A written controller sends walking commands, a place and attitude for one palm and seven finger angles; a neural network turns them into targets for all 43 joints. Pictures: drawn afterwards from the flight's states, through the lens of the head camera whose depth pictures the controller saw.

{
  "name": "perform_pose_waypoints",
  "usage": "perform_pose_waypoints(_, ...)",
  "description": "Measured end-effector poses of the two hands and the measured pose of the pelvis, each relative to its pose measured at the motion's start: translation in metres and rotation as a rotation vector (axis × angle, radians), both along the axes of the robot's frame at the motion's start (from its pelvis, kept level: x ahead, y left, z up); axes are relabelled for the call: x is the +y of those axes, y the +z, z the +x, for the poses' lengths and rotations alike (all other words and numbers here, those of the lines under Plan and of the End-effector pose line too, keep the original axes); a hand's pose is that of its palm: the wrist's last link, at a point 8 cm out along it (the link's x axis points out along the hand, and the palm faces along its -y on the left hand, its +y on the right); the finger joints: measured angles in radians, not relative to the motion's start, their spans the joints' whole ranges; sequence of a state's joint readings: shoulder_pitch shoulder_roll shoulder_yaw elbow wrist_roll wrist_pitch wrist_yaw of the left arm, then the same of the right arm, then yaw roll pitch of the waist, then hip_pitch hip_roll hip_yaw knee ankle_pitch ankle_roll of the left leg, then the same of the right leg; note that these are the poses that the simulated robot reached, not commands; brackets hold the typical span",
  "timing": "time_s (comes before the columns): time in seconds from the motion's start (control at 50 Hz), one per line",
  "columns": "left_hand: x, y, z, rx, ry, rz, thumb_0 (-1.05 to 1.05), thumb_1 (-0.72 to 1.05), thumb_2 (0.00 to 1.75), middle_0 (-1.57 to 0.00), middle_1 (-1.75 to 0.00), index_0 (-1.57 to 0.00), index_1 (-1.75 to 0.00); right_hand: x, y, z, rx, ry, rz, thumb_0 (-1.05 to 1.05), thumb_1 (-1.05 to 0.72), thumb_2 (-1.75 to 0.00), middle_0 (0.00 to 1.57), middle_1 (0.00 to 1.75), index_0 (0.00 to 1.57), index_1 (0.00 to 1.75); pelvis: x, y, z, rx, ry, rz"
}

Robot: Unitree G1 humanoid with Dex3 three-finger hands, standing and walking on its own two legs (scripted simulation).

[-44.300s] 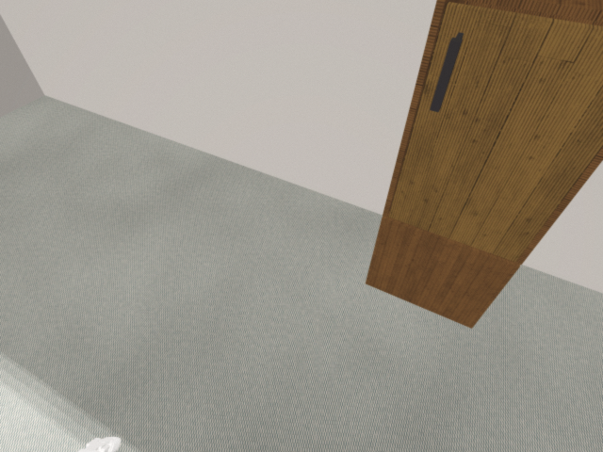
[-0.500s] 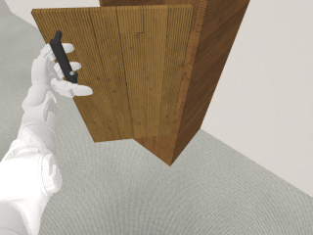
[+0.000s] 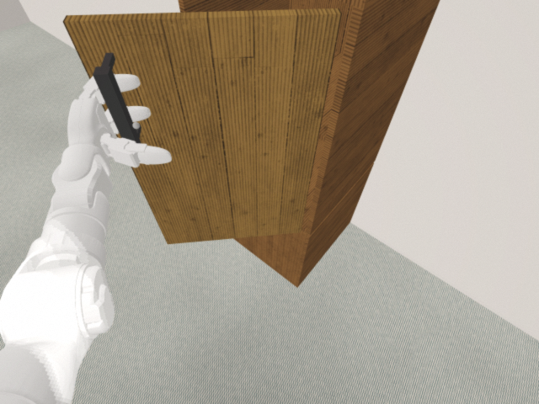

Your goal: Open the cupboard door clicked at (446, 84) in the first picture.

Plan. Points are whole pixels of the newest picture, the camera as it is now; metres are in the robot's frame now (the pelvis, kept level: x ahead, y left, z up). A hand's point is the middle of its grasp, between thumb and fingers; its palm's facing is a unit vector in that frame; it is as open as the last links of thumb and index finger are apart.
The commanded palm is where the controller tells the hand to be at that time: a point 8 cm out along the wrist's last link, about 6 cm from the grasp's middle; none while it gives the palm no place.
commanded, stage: close the thumb around the handle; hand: left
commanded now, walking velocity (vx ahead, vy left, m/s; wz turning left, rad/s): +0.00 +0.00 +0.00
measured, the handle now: (122, 106) +0.53 +0.21 +0.15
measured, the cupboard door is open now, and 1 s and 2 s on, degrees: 46 49 88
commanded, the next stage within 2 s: pull the door open along its arc in 0.64 s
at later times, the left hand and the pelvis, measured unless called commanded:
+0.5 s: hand (137, 123) +0.49 +0.18 +0.15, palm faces +0.08 -1.00 +0.01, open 6.5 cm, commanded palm +0.46 +0.23 +0.15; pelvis +0.00 +0.00 +0.00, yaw +0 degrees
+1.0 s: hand (138, 133) +0.47 +0.17 +0.15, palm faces +0.07 -1.00 +0.02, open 5.2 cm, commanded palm +0.41 +0.23 +0.15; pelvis +0.01 +0.00 +0.00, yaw -1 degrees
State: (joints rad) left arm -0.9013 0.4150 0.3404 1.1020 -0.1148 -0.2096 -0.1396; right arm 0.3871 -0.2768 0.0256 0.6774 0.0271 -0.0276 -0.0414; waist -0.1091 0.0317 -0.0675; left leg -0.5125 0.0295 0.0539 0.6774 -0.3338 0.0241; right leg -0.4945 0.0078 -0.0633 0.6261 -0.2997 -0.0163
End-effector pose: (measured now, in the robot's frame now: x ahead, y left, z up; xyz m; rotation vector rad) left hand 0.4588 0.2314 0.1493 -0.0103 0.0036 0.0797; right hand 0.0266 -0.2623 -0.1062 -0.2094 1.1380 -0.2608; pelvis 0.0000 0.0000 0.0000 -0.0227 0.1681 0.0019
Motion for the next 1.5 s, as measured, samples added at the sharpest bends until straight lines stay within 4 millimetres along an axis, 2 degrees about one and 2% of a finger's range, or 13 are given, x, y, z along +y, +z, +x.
perform_pose_waypoints(0.16, -0.001, 0.000, 0.000, -0.003, 0.008, 0.003, -0.01, -0.29, 0.39, -0.31, -1.22, -0.31, -1.22, 0.001, -0.001, -0.003, 0.008, -0.003, 0.009, 0.01, -0.90, -0.90, 0.20, 0.30, 0.20, 0.30, -0.001, 0.000, 0.000, -0.001, -0.002, 0.001)
perform_pose_waypoints(0.5, -0.001, 0.000, 0.004, 0.006, 0.003, 0.004, 0.00, 0.59, 0.77, -0.38, -1.31, -0.37, -1.31, -0.005, 0.000, -0.012, 0.035, -0.014, -0.008, 0.01, -0.90, -0.90, 0.20, 0.30, 0.20, 0.30, -0.003, 0.000, 0.000, 0.006, 0.001, 0.000)
perform_pose_waypoints(0.6, 0.000, -0.001, 0.006, 0.007, 0.009, 0.000, 0.01, 0.77, 0.84, -0.39, -1.33, -0.39, -1.33, -0.005, -0.001, -0.013, 0.042, -0.015, -0.008, 0.01, -0.90, -0.90, 0.20, 0.30, 0.20, 0.30, -0.003, 0.000, 0.001, 0.011, -0.001, 0.000)
perform_pose_waypoints(0.82, -0.001, -0.002, 0.007, 0.007, 0.000, 0.000, 0.01, 0.80, 0.85, -0.39, -1.35, -0.40, -1.34, -0.003, 0.000, -0.010, 0.034, -0.024, -0.001, 0.01, -0.90, -0.90, 0.20, 0.30, 0.20, 0.30, -0.002, 0.000, 0.003, 0.010, -0.007, 0.000)
perform_pose_waypoints(0.96, -0.003, -0.003, -0.006, -0.023, -0.007, -0.002, 0.01, 0.81, 0.83, -0.39, -1.35, -0.40, -1.35, 0.001, 0.000, 0.000, 0.002, -0.028, 0.019, 0.01, -0.90, -0.90, 0.20, 0.30, 0.20, 0.30, -0.001, 0.002, 0.008, -0.004, -0.020, 0.003)
perform_pose_waypoints(1.06, -0.009, -0.004, -0.030, -0.040, -0.023, -0.007, 0.02, 0.80, 0.82, -0.39, -1.35, -0.39, -1.35, 0.004, 0.002, 0.021, -0.066, -0.021, 0.040, 0.01, -0.90, -0.90, 0.20, 0.30, 0.20, 0.30, 0.000, 0.005, 0.012, -0.034, -0.029, 0.004)
perform_pose_waypoints(1.16, -0.021, -0.006, -0.067, -0.051, -0.024, -0.030, 0.01, 0.77, 0.79, -0.38, -1.35, -0.39, -1.35, 0.009, 0.010, 0.060, -0.183, 0.013, 0.065, 0.01, -0.90, -0.90, 0.20, 0.30, 0.20, 0.30, 0.001, 0.008, 0.014, -0.074, -0.033, 0.007)
perform_pose_waypoints(1.24, -0.043, -0.007, -0.104, -0.055, 0.106, -0.105, 0.02, 0.74, 0.77, -0.38, -1.35, -0.39, -1.35, 0.019, 0.019, 0.101, -0.287, 0.081, 0.090, 0.01, -0.90, -0.90, 0.20, 0.30, 0.20, 0.30, 0.000, 0.010, 0.013, -0.106, -0.031, 0.012)
perform_pose_waypoints(1.36, -0.083, -0.004, -0.156, -0.006, 0.225, -0.080, 0.00, 0.70, 0.74, -0.39, -1.35, -0.39, -1.35, 0.040, 0.044, 0.161, -0.420, 0.185, 0.127, 0.01, -0.90, -0.90, 0.20, 0.30, 0.20, 0.30, -0.007, 0.013, 0.012, -0.160, -0.019, 0.019)
perform_pose_waypoints(1.44, -0.104, -0.001, -0.183, 0.030, 0.266, -0.079, 0.01, 0.66, 0.70, -0.40, -1.35, -0.39, -1.35, 0.052, 0.060, 0.189, -0.480, 0.232, 0.155, 0.01, -0.90, -0.90, 0.20, 0.30, 0.20, 0.30, -0.014, 0.015, 0.014, -0.192, -0.010, 0.018)
perform_pose_waypoints(1.5, -0.116, 0.000, -0.199, 0.040, 0.283, -0.070, 0.02, 0.64, 0.69, -0.40, -1.34, -0.39, -1.35, 0.057, 0.066, 0.200, -0.495, 0.265, 0.175, 0.01, -0.90, -0.90, 0.20, 0.30, 0.20, 0.30, -0.020, 0.015, 0.015, -0.208, -0.002, 0.018)
